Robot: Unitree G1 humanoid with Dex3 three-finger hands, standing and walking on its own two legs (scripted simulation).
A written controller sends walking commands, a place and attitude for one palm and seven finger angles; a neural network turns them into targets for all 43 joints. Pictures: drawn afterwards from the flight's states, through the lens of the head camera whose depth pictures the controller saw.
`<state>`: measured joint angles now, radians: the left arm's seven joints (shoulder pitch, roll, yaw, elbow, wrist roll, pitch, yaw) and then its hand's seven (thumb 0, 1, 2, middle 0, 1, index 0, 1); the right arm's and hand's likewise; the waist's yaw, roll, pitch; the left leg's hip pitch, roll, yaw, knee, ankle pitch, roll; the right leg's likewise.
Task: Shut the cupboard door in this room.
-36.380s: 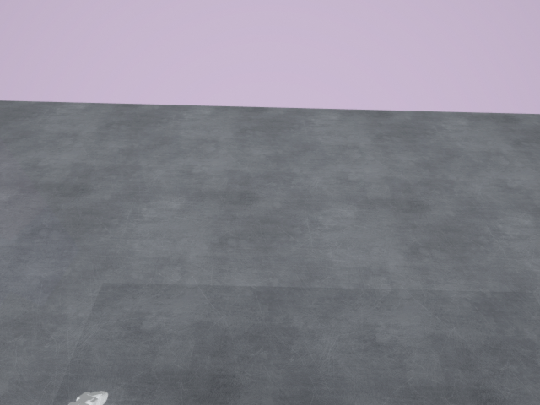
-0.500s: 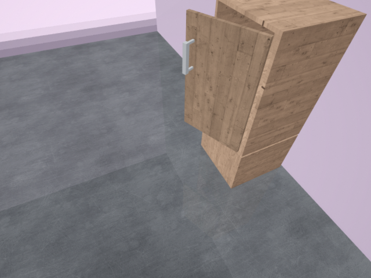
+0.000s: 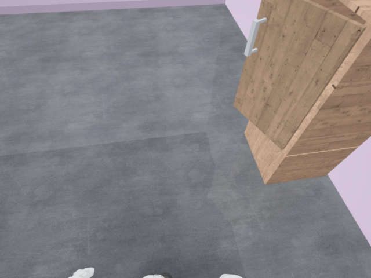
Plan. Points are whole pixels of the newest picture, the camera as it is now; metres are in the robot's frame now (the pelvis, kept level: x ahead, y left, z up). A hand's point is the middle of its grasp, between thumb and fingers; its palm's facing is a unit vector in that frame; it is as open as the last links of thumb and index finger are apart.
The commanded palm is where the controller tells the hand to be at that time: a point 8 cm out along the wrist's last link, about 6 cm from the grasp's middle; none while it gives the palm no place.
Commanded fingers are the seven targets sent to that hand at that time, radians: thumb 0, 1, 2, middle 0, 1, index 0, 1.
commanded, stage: walk to a spot facing it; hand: left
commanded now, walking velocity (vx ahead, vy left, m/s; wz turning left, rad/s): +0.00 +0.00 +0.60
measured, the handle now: (255, 37) +0.94 -0.25 +0.01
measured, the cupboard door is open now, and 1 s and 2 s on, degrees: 24 24 24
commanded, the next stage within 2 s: turn to face it in 1.58 s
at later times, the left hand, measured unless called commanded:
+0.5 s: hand out of the picture -0.04 +0.20 -0.19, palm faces +0.37 -0.90 -0.25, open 7.4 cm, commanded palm none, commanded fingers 0.00 0.90 0.90 -0.20 -0.30 -0.20 -0.30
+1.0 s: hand out of the picture +0.03 +0.14 -0.16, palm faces +0.68 -0.71 -0.18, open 7.4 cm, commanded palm none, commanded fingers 0.00 0.90 0.90 -0.20 -0.30 -0.20 -0.30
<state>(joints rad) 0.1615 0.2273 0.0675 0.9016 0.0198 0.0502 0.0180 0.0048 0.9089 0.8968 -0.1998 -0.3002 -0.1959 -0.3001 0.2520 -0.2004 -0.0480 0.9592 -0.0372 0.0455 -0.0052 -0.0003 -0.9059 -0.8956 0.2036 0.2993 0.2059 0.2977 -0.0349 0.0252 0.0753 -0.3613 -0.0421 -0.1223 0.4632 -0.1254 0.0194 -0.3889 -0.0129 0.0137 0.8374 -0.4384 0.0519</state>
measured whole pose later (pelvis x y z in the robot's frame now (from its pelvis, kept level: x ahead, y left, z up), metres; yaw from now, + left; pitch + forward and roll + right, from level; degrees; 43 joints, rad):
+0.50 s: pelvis +0.00 -0.02 -0.02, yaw +21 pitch +0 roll +1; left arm 0.26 0.27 0.07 0.92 0.03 0.05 0.00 0.01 0.91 0.90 -0.20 -0.30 -0.20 -0.30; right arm 0.17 -0.23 -0.04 0.87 -0.03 0.01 0.02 0.00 -0.91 -0.90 0.20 0.30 0.20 0.30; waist 0.01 -0.07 0.09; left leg -0.30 -0.01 0.04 0.63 -0.33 0.01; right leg -0.40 -0.12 -0.07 1.03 -0.51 0.05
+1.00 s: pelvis +0.13 +0.00 +0.01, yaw +41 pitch +0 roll +1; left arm 0.34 0.15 0.05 0.96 0.03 -0.07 0.00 0.00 0.91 0.90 -0.20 -0.30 -0.20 -0.30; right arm 0.19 -0.22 -0.07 0.94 -0.03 0.03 0.05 0.00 -0.91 -0.90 0.20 0.30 0.20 0.30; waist 0.00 -0.01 0.06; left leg -0.58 0.08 0.05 0.98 -0.25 0.00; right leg -0.10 -0.11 -0.28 0.37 -0.27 0.01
